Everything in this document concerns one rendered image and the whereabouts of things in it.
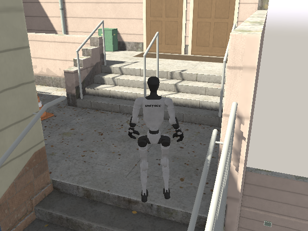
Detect stairs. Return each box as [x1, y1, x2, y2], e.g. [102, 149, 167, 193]
[77, 66, 226, 127]
[23, 180, 207, 231]

